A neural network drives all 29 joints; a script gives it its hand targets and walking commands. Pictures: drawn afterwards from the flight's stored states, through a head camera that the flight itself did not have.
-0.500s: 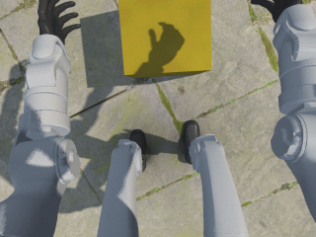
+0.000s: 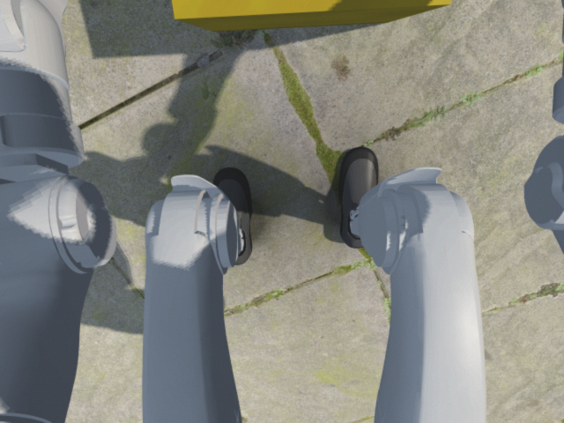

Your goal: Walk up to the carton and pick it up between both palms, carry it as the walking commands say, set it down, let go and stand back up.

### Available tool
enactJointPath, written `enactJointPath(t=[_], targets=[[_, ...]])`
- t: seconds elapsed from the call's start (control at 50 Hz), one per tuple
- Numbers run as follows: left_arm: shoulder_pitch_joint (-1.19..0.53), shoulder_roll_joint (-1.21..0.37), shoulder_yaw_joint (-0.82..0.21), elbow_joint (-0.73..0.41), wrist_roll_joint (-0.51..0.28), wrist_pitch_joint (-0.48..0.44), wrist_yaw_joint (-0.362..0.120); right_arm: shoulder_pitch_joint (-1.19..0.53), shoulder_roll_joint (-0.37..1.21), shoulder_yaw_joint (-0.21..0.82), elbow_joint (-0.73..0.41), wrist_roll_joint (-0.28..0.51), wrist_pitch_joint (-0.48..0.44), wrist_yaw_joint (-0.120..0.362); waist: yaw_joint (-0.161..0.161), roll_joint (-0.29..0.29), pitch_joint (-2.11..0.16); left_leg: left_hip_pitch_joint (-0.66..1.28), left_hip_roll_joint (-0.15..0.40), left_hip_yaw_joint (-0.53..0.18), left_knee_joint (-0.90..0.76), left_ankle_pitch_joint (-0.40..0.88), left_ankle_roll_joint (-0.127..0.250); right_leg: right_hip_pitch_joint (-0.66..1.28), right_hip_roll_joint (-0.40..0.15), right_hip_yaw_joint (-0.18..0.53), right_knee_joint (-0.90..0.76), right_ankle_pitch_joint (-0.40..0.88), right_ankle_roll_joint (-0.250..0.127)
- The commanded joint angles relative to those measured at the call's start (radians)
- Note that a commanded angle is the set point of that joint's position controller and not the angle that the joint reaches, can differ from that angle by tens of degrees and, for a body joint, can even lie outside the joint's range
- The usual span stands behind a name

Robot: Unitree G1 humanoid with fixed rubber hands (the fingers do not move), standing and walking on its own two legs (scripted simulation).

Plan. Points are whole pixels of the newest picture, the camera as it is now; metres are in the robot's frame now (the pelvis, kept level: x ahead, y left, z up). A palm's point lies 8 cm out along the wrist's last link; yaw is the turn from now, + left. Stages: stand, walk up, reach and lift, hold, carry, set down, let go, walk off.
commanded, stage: reach and lift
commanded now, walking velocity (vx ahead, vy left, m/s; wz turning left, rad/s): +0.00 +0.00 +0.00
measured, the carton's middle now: out of the picture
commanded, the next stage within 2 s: none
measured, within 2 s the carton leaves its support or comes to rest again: neither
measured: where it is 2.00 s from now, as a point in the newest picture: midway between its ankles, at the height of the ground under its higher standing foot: (295, 223)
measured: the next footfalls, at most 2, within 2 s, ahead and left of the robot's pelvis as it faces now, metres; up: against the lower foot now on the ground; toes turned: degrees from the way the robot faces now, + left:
none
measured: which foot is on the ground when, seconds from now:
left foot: down 0.00-1.00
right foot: down 0.00-1.00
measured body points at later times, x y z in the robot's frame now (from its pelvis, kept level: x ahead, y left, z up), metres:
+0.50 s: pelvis +0.00 +0.00 -0.10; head +0.39 +0.00 +0.10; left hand +0.56 +0.22 -0.31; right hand +0.58 -0.22 -0.30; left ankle +0.10 +0.12 -0.44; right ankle +0.13 -0.12 -0.44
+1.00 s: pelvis +0.00 +0.00 -0.11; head +0.39 +0.00 +0.10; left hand +0.56 +0.22 -0.30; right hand +0.58 -0.22 -0.30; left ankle +0.10 +0.12 -0.44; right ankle +0.13 -0.12 -0.44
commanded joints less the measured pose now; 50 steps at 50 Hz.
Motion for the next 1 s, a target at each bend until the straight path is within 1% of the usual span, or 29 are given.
enactJointPath(t=[0.0, 0.04, 0.06, 0.08, 0.1, 0.14, 0.16, 0.18, 0.26, 0.3, 0.32, 0.38, 0.4, 0.44, 0.46, 0.48, 0.5, 0.52, 0.64, 0.66, 0.72, 0.74, 0.76, 0.78, 0.8, 0.88, 0.94, 0.96, 0.98], targets=[[-0.401, 0.272, -0.119, -0.198, -0.1, -0.035, 0.03, -0.366, -0.309, 0.022, -0.215, 0.13, -0.032, -0.037, 0.006, 0.015, -1.988, 0.593, -0.065, 0.065, 0.009, 0.459, -0.018, 0.757, 0.042, -0.076, 0.123, 0.434, -0.01], [-0.394, 0.25, -0.113, -0.063, -0.058, -0.042, 0.023, -0.358, -0.274, -0.001, -0.085, 0.1, -0.046, -0.027, -0.016, 0.011, -1.689, 0.462, -0.059, 0.046, 0.013, 0.349, -0.008, 0.585, 0.033, -0.072, 0.121, 0.304, -0.013], [-0.425, 0.263, -0.098, -0.104, -0.065, -0.054, 0.017, -0.37, -0.25, 0.022, -0.119, 0.118, -0.05, -0.022, 0.012, 0.023, -1.683, 0.496, -0.052, 0.05, 0.029, 0.371, -0.007, 0.571, 0.019, -0.055, 0.118, 0.293, -0.007], [-0.381, 0.275, -0.061, -0.001, -0.029, -0.052, 0.01, -0.378, -0.25, 0.023, -0.082, 0.099, -0.049, -0.018, 0.039, -0.001, -1.588, 0.384, -0.046, 0.047, 0.024, 0.31, -0.006, 0.551, 0.019, -0.051, 0.137, 0.268, -0.002], [-0.344, 0.194, -0.103, 0.14, -0.052, -0.045, 0.0, -0.319, -0.216, 0.032, 0.07, 0.086, -0.05, -0.005, -0.011, -0.011, -1.398, 0.265, -0.037, 0.044, 0.035, 0.215, -0.016, 0.468, 0.012, -0.062, 0.145, 0.191, -0.001], [-0.304, 0.176, -0.079, 0.24, 0.002, -0.039, -0.026, -0.276, -0.168, 0.026, 0.182, 0.064, -0.038, 0.016, 0.018, 0.004, -1.189, 0.149, -0.026, 0.04, 0.049, 0.133, -0.019, 0.35, 0.006, -0.038, 0.153, 0.106, 0.004], [-0.335, 0.144, -0.1, 0.197, -0.019, -0.053, -0.035, -0.276, -0.135, 0.028, 0.172, 0.059, -0.049, 0.025, -0.016, -0.021, -1.223, 0.16, -0.024, 0.014, 0.053, 0.152, -0.019, 0.39, 0.003, -0.039, 0.165, 0.146, 0.0], [-0.373, 0.174, -0.087, 0.133, -0.012, -0.075, -0.036, -0.342, -0.148, 0.059, 0.051, 0.096, -0.074, 0.025, 0.035, -0.032, -1.309, 0.204, -0.03, 0.029, 0.081, 0.219, -0.015, 0.454, 0.002, -0.025, 0.169, 0.212, 0.004], [-0.447, 0.216, -0.104, 0.108, 0.003, -0.108, -0.026, -0.347, -0.164, 0.024, 0.135, 0.085, -0.095, 0.021, 0.01, 0.008, -1.265, 0.19, -0.023, 0.004, 0.142, 0.229, -0.025, 0.391, -0.002, -0.026, 0.236, 0.209, -0.001], [-0.426, 0.212, -0.096, 0.195, 0.013, -0.107, -0.029, -0.373, -0.167, 0.051, 0.155, 0.09, -0.094, 0.024, 0.038, -0.005, -1.185, 0.169, -0.019, 0.002, 0.143, 0.218, -0.026, 0.334, -0.003, -0.038, 0.258, 0.182, 0.002], [-0.437, 0.188, -0.128, 0.147, -0.023, -0.113, -0.027, -0.377, -0.193, 0.049, 0.124, 0.091, -0.11, 0.019, -0.002, 0.001, -1.23, 0.174, -0.026, -0.002, 0.171, 0.223, -0.034, 0.369, -0.01, -0.037, 0.27, 0.202, -0.004], [-0.54, 0.291, -0.157, -0.074, -0.084, -0.132, -0.004, -0.499, -0.278, 0.054, -0.104, 0.139, -0.13, -0.018, -0.001, 0.013, -1.634, 0.397, -0.023, 0.006, 0.199, 0.419, -0.025, 0.569, -0.006, -0.046, 0.306, 0.371, -0.007], [-0.461, 0.283, -0.135, 0.124, -0.051, -0.126, -0.004, -0.434, -0.251, 0.061, 0.044, 0.129, -0.12, -0.016, 0.033, 0.013, -1.431, 0.303, -0.02, 0.003, 0.213, 0.363, -0.018, 0.456, -0.01, -0.036, 0.312, 0.316, -0.003], [-0.482, 0.279, -0.158, 0.07, -0.078, -0.131, 0.002, -0.43, -0.248, 0.061, 0.049, 0.14, -0.127, -0.019, -0.001, 0.01, -1.459, 0.348, -0.019, -0.004, 0.208, 0.368, -0.017, 0.463, -0.014, -0.048, 0.321, 0.299, -0.002], [-0.486, 0.29, -0.159, 0.038, -0.073, -0.134, 0.008, -0.417, -0.224, 0.084, 0.045, 0.166, -0.12, -0.018, 0.047, 0.051, -1.501, 0.369, -0.018, 0.005, 0.224, 0.417, -0.021, 0.497, -0.014, -0.025, 0.326, 0.349, -0.007], [-0.499, 0.291, -0.158, 0.012, -0.08, -0.138, 0.012, -0.44, -0.263, 0.053, 0.003, 0.152, -0.134, -0.027, 0.004, 0.044, -1.546, 0.416, -0.018, -0.011, 0.212, 0.425, -0.021, 0.501, -0.011, -0.04, 0.324, 0.349, -0.007], [-0.475, 0.302, -0.154, 0.016, -0.092, -0.142, 0.013, -0.438, -0.275, 0.067, -0.002, 0.147, -0.14, -0.033, 0.005, 0.01, -1.545, 0.37, -0.028, 0.011, 0.217, 0.415, -0.018, 0.532, -0.009, -0.042, 0.321, 0.365, -0.007], [-0.448, 0.282, -0.166, 0.101, -0.102, -0.133, 0.008, -0.373, -0.247, 0.078, 0.119, 0.157, -0.128, -0.028, -0.005, 0.014, -1.456, 0.324, -0.018, 0.017, 0.234, 0.379, -0.023, 0.495, -0.015, -0.036, 0.327, 0.337, -0.01], [-0.385, 0.24, -0.127, 0.16, -0.067, -0.137, -0.002, -0.347, -0.209, 0.104, 0.125, 0.142, -0.133, -0.02, 0.054, -0.024, -1.352, 0.223, -0.026, 0.014, 0.24, 0.357, -0.02, 0.471, -0.009, -0.024, 0.336, 0.327, -0.005], [-0.377, 0.224, -0.156, 0.197, -0.054, -0.133, -0.002, -0.328, -0.209, 0.071, 0.173, 0.126, -0.129, -0.017, 0.004, -0.006, -1.297, 0.207, -0.021, -0.001, 0.215, 0.312, -0.024, 0.419, -0.004, -0.045, 0.339, 0.3, -0.002], [-0.437, 0.235, -0.146, 0.139, -0.067, -0.132, -0.008, -0.366, -0.227, 0.061, 0.115, 0.112, -0.13, -0.022, -0.012, -0.006, -1.286, 0.21, -0.017, 0.003, 0.225, 0.302, -0.026, 0.421, -0.006, -0.034, 0.328, 0.282, -0.006], [-0.403, 0.219, -0.157, 0.176, -0.075, -0.135, -0.012, -0.347, -0.17, 0.098, 0.119, 0.139, -0.131, -0.014, 0.019, -0.017, -1.28, 0.198, -0.023, 0.007, 0.219, 0.297, -0.018, 0.453, -0.007, -0.03, 0.323, 0.293, -0.008], [-0.448, 0.249, -0.14, 0.145, -0.063, -0.139, -0.006, -0.375, -0.224, 0.074, 0.111, 0.122, -0.13, -0.017, -0.008, -0.02, -1.322, 0.229, -0.018, -0.005, 0.224, 0.301, -0.026, 0.454, -0.011, -0.032, 0.334, 0.294, -0.002], [-0.43, 0.247, -0.145, 0.156, -0.065, -0.138, -0.005, -0.379, -0.179, 0.097, 0.116, 0.148, -0.13, -0.015, 0.044, 0.006, -1.31, 0.241, -0.026, 0.016, 0.236, 0.329, -0.025, 0.411, -0.004, -0.024, 0.327, 0.295, -0.002], [-0.401, 0.24, -0.15, 0.198, -0.071, -0.132, -0.005, -0.357, -0.175, 0.108, 0.134, 0.145, -0.128, -0.014, 0.017, -0.045, -1.311, 0.245, -0.019, -0.004, 0.213, 0.305, -0.023, 0.437, -0.009, -0.051, 0.335, 0.286, 0.01], [-0.442, 0.205, -0.172, 0.162, -0.073, -0.136, -0.011, -0.385, -0.179, 0.098, 0.13, 0.149, -0.129, -0.015, 0.022, 0.023, -1.302, 0.26, -0.024, 0.005, 0.221, 0.311, -0.027, 0.412, -0.005, -0.029, 0.325, 0.289, -0.005], [-0.46, 0.181, -0.193, 0.152, -0.09, -0.132, -0.016, -0.409, -0.14, 0.119, 0.093, 0.15, -0.127, -0.014, 0.008, -0.023, -1.288, 0.246, -0.028, -0.004, 0.211, 0.307, -0.023, 0.428, -0.005, -0.042, 0.322, 0.288, -0.001], [-0.474, 0.156, -0.21, 0.167, -0.096, -0.125, -0.019, -0.384, -0.165, 0.097, 0.129, 0.118, -0.123, -0.019, -0.05, 0.009, -1.283, 0.251, -0.023, -0.008, 0.211, 0.287, -0.032, 0.409, -0.008, -0.045, 0.324, 0.28, -0.003], [-0.5, 0.173, -0.214, 0.156, -0.097, -0.131, -0.017, -0.412, -0.128, 0.117, 0.105, 0.158, -0.122, -0.015, -0.005, 0.027, -1.314, 0.326, -0.025, -0.009, 0.221, 0.322, -0.029, 0.401, -0.007, -0.041, 0.321, 0.275, 0.0]])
